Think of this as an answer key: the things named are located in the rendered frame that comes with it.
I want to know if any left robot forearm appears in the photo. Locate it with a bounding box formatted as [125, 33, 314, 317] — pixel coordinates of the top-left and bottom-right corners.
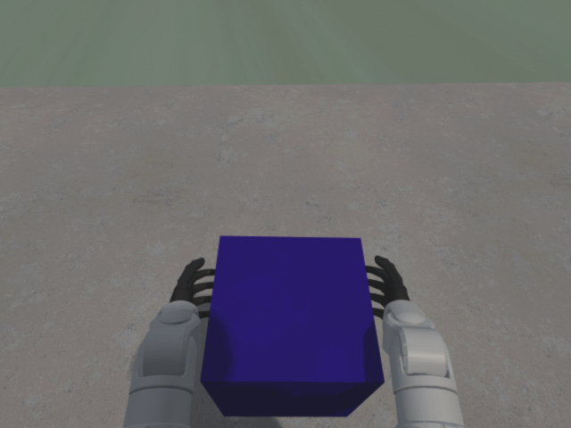
[123, 300, 201, 428]

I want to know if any right robot forearm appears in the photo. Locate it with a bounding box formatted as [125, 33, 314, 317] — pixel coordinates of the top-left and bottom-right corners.
[382, 300, 467, 428]

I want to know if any robot right hand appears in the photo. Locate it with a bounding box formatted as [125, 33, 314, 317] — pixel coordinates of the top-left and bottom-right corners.
[366, 255, 410, 319]

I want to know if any robot left hand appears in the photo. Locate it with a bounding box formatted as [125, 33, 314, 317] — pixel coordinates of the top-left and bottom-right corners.
[170, 258, 215, 319]

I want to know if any carton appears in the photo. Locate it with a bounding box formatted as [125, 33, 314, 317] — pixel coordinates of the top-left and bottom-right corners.
[200, 235, 385, 417]

